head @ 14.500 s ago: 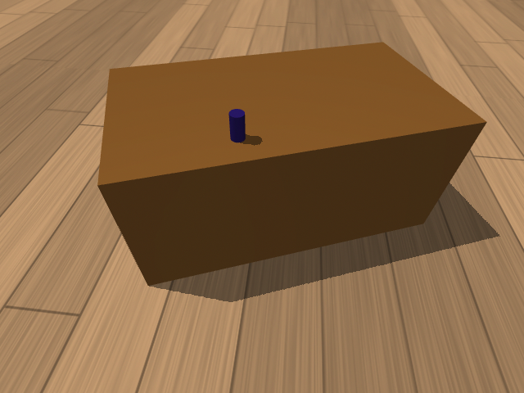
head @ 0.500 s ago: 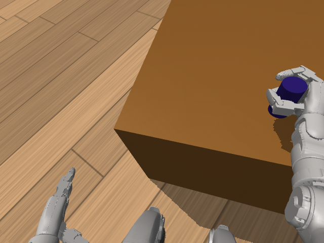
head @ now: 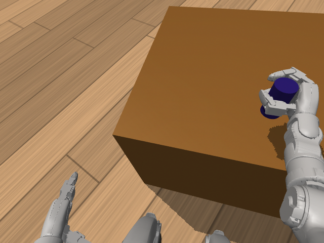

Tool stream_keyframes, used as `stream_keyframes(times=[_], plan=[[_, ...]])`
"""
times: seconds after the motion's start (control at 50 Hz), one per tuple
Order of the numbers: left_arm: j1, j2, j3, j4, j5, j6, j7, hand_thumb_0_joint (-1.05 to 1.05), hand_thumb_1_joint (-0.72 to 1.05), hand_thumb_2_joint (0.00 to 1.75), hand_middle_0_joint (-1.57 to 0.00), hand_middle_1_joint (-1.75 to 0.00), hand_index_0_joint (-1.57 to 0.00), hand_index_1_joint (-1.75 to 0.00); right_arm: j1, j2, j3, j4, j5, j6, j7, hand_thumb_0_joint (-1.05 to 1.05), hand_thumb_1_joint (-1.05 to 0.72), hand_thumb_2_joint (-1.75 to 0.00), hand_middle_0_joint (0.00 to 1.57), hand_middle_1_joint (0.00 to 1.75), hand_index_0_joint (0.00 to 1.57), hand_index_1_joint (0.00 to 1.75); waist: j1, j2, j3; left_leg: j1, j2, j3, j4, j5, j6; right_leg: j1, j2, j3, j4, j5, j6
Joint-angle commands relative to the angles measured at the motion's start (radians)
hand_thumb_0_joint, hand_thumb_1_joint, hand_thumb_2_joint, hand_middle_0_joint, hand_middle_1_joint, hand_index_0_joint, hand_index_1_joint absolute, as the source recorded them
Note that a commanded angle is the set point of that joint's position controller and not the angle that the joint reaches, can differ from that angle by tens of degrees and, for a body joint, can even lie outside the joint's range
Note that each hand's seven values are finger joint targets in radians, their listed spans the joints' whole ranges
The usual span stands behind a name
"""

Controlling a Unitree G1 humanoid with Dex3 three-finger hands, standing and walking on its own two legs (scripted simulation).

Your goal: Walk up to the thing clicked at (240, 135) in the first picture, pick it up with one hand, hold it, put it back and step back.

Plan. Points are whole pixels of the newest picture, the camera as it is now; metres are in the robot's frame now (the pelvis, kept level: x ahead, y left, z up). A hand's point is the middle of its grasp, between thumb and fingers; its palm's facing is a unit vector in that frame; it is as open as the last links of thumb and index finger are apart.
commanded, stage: lift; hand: right
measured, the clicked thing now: (277, 99) +0.50 -0.19 +0.05
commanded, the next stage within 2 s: hold in 1.54 s
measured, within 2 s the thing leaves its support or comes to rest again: neither
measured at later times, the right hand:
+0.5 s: hand (284, 91) +0.47 -0.18 +0.11, palm faces +0.12 +0.99 +0.00, open 6.9 cm
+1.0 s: hand (292, 102) +0.39 -0.16 +0.17, palm faces +0.10 +0.99 +0.00, open 6.9 cm
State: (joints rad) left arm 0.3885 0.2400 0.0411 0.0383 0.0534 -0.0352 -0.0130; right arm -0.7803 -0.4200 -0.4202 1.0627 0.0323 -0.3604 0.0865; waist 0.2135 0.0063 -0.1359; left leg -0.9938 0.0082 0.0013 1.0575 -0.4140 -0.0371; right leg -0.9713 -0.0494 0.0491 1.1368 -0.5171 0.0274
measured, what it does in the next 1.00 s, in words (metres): rises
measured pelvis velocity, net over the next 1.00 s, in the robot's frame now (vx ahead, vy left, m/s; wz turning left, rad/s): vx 0.01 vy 0.01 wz -0.01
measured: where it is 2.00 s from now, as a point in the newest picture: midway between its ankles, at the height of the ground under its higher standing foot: outside the picture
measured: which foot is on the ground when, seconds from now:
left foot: down 0.00-1.00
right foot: down 0.00-1.00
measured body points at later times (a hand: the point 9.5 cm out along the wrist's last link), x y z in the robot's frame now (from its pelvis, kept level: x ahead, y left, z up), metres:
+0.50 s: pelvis +0.01 +0.00 +0.02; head +0.08 -0.02 +0.47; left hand +0.15 +0.26 +0.00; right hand +0.46 -0.23 +0.11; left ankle +0.05 +0.15 -0.65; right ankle +0.01 -0.13 -0.65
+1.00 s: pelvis +0.01 +0.01 +0.06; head +0.02 +0.01 +0.51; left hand +0.16 +0.27 +0.00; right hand +0.38 -0.21 +0.17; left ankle +0.05 +0.15 -0.65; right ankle +0.01 -0.13 -0.65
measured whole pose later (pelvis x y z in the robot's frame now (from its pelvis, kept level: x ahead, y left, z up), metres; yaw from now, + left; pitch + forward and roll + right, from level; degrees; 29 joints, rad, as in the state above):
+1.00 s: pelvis +0.01 +0.01 +0.06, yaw -1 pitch +5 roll +0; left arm 0.35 0.22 0.08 0.31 -0.02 -0.02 0.05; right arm -0.36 -0.21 -0.21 0.45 0.16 -0.10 0.05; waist 0.05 -0.01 -0.07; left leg -0.53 0.03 -0.02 0.77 -0.33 -0.03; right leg -0.47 -0.03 0.02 0.77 -0.39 0.03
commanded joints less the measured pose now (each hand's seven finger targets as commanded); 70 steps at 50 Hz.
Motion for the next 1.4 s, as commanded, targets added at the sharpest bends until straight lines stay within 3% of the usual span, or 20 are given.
stream_keyframes(times=[0.0,0.06,0.14,0.18,0.24,0.28,0.34,0.42,0.48,0.54,0.56,0.6,0.62,0.64,0.68,0.78,0.94,1.14,1.24,1.38], plan=[[-0.005,0.171,0.118,-0.18,-0.012,-0.052,0.03,0.0,-0.56,0.05,-0.05,-0.05,-0.05,-0.06,-0.537,-0.275,-0.028,-0.327,0.01,-0.088,-0.014,0.0,-0.6,-1.36,1.38,1.46,1.39,1.46,-0.002,-0.155,-0.507,0.292,-0.043,0.033,-0.121,0.277,0.048,0.323,0.033,-0.027,-0.165,0.345,-0.026],[0.061,0.149,0.103,-0.095,-0.012,-0.043,0.022,0.0,-0.54,0.05,-0.05,-0.06,-0.05,-0.06,-0.369,-0.135,0.031,-0.116,0.014,-0.057,-0.002,0.0,-0.52,-1.36,1.37,1.46,1.39,1.46,0.003,-0.126,-0.381,0.239,-0.049,0.044,-0.132,0.245,0.052,0.297,0.032,-0.021,-0.187,0.344,-0.022],[-0.013,0.138,0.079,-0.188,-0.011,-0.052,0.02,0.0,-0.54,0.05,-0.05,-0.05,-0.05,-0.05,-0.464,-0.224,-0.008,-0.286,0.012,-0.065,-0.003,0.0,-0.5,-1.37,1.39,1.48,1.41,1.48,-0.036,-0.151,-0.536,0.362,-0.037,0.027,-0.136,0.302,0.045,0.324,0.038,-0.04,-0.181,0.359,-0.026],[0.041,0.132,0.08,-0.123,-0.013,-0.047,0.018,0.0,-0.54,0.05,-0.05,-0.05,-0.05,-0.05,-0.374,-0.146,0.018,-0.208,0.025,-0.048,0.005,0.0,-0.49,-1.37,1.39,1.48,1.42,1.48,-0.031,-0.131,-0.452,0.333,-0.042,0.038,-0.139,0.304,0.047,0.324,0.039,-0.033,-0.194,0.386,-0.022],[0.017,0.148,0.096,-0.159,-0.019,-0.049,0.025,0.0,-0.54,0.05,-0.05,-0.05,-0.05,-0.05,-0.475,-0.206,0.014,-0.395,0.025,-0.058,-0.006,0.0,-0.52,-1.35,1.39,1.47,1.41,1.47,-0.051,-0.169,-0.548,0.38,-0.038,0.027,-0.153,0.324,0.047,0.389,0.039,-0.041,-0.207,0.405,-0.022],[0.08,0.151,0.111,-0.048,-0.019,-0.038,0.024,0.0,-0.54,0.05,-0.05,-0.05,-0.05,-0.05,-0.345,-0.149,0.022,-0.277,0.036,-0.033,-0.008,0.0,-0.52,-1.36,1.4,1.48,1.42,1.48,-0.054,-0.143,-0.395,0.334,-0.041,0.033,-0.173,0.274,0.049,0.347,0.042,-0.044,-0.229,0.351,-0.022],[-0.034,0.15,0.112,-0.138,-0.027,-0.052,0.028,0.0,-0.54,0.05,-0.05,-0.05,-0.05,-0.05,-0.454,-0.2,0.01,-0.494,0.041,-0.05,-0.024,0.0,-0.53,-1.35,1.39,1.46,1.4,1.46,-0.076,-0.149,-0.508,0.392,-0.038,0.032,-0.184,0.291,0.047,0.422,0.036,-0.038,-0.249,0.379,-0.019],[0.012,0.113,0.074,-0.065,-0.036,-0.041,0.027,0.0,-0.55,0.05,-0.05,-0.05,-0.05,-0.05,-0.198,0.005,0.109,-0.305,0.059,0.008,-0.013,0.0,-0.51,-1.33,1.37,1.44,1.39,1.44,-0.077,-0.06,-0.375,0.416,-0.042,0.044,-0.217,0.297,0.045,0.404,0.04,-0.035,-0.283,0.397,-0.021],[-0.033,0.117,0.071,-0.106,-0.04,-0.039,0.036,0.0,-0.55,0.05,-0.05,-0.05,-0.05,-0.05,-0.362,-0.136,0.073,-0.62,0.057,0.005,-0.02,0.0,-0.55,-1.33,1.39,1.45,1.4,1.45,-0.122,-0.142,-0.524,0.501,-0.036,0.033,-0.224,0.357,0.045,0.505,0.039,-0.046,-0.295,0.473,-0.015],[0.019,0.088,0.065,0.03,-0.047,-0.027,0.034,0.0,-0.55,0.05,-0.05,-0.05,-0.05,-0.05,-0.139,0.022,0.127,-0.483,0.085,0.063,-0.015,0.0,-0.5,-1.33,1.38,1.45,1.39,1.45,-0.121,-0.067,-0.312,0.482,-0.032,0.039,-0.263,0.314,0.042,0.436,0.047,-0.049,-0.34,0.396,-0.024],[-0.006,0.138,0.116,0.008,-0.048,-0.033,0.046,0.0,-0.55,0.05,-0.05,-0.05,-0.05,-0.05,-0.226,-0.05,0.095,-0.594,0.088,0.056,-0.023,0.0,-0.5,-1.33,1.37,1.44,1.39,1.44,-0.117,-0.077,-0.359,0.501,-0.027,0.035,-0.271,0.309,0.04,0.462,0.043,-0.049,-0.347,0.378,-0.026],[-0.039,0.119,0.09,-0.028,-0.053,-0.037,0.05,0.0,-0.55,0.05,-0.05,-0.05,-0.04,-0.05,-0.24,-0.053,0.116,-0.696,0.087,0.071,-0.028,0.0,-0.52,-1.33,1.38,1.45,1.4,1.45,-0.133,-0.069,-0.39,0.541,-0.026,0.034,-0.289,0.321,0.04,0.508,0.045,-0.057,-0.363,0.383,-0.028],[-0.021,0.177,0.144,0.014,-0.056,-0.031,0.06,0.0,-0.55,0.05,-0.05,-0.05,-0.04,-0.05,-0.139,-0.057,0.099,-0.595,0.088,0.097,-0.035,0.0,-0.52,-1.32,1.38,1.44,1.4,1.44,-0.131,-0.026,-0.319,0.525,-0.027,0.038,-0.304,0.286,0.039,0.491,0.044,-0.054,-0.38,0.344,-0.031],[-0.003,0.14,0.115,0.062,-0.06,-0.027,0.058,0.0,-0.55,0.05,-0.05,-0.05,-0.05,-0.05,-0.069,-0.018,0.118,-0.566,0.093,0.11,-0.033,0.0,-0.49,-1.33,1.37,1.45,1.39,1.45,-0.145,-0.02,-0.225,0.52,-0.025,0.041,-0.318,0.263,0.038,0.468,0.045,-0.055,-0.4,0.322,-0.03],[-0.057,0.152,0.14,0.024,-0.066,-0.038,0.067,0.0,-0.54,0.05,-0.05,-0.05,-0.05,-0.05,-0.157,-0.016,0.132,-0.707,0.103,0.11,-0.037,0.0,-0.49,-1.28,1.34,1.4,1.36,1.4,-0.125,-0.033,-0.302,0.533,-0.022,0.04,-0.319,0.295,0.037,0.539,0.034,-0.049,-0.41,0.357,-0.027],[-0.078,0.058,0.057,0.117,-0.073,-0.042,0.06,0.0,-0.54,0.04,-0.04,-0.05,-0.04,-0.05,-0.063,0.057,0.18,-0.724,0.119,0.159,-0.022,0.0,-0.47,-1.29,1.35,1.41,1.36,1.41,-0.154,-0.005,-0.195,0.552,-0.008,0.029,-0.367,0.257,0.029,0.517,0.041,-0.065,-0.444,0.297,-0.035],[-0.102,0.123,0.105,0.076,-0.078,-0.047,0.083,0.0,-0.53,0.04,-0.04,-0.05,-0.04,-0.05,0.037,-0.007,0.134,-0.861,0.132,0.194,-0.054,0.0,-0.51,-1.29,1.38,1.42,1.39,1.42,-0.174,0.016,-0.235,0.653,-0.004,0.029,-0.417,0.267,0.02,0.605,0.051,-0.072,-0.487,0.299,-0.034],[-0.145,0.067,0.075,0.196,-0.081,-0.056,0.081,0.0,-0.54,0.04,-0.04,-0.05,-0.04,-0.05,0.122,0.09,0.216,-0.955,0.138,0.254,-0.047,0.0,-0.48,-1.29,1.37,1.42,1.38,1.42,-0.178,0.004,-0.128,0.645,0.002,0.022,-0.467,0.23,0.018,0.619,0.046,-0.071,-0.543,0.265,-0.035],[-0.185,0.125,0.116,0.181,-0.082,-0.072,0.092,0.0,-0.54,0.04,-0.04,-0.05,-0.04,-0.05,0.109,0.025,0.16,-1.032,0.154,0.265,-0.05,0.0,-0.53,-1.29,1.39,1.43,1.4,1.43,-0.187,0.012,-0.165,0.676,-0.004,0.036,-0.479,0.212,0.017,0.652,0.044,-0.062,-0.563,0.248,-0.033],[-0.124,0.108,0.118,0.242,-0.082,-0.072,0.095,0.0,-0.55,0.05,-0.04,-0.05,-0.04,-0.05,0.197,0.061,0.174,-1.063,0.157,0.299,-0.062,0.0,-0.52,-1.29,1.37,1.42,1.38,1.42,-0.183,0.001,-0.125,0.692,0.005,0.028,-0.493,0.286,0.015,0.681,0.052,-0.073,-0.565,0.317,-0.034]])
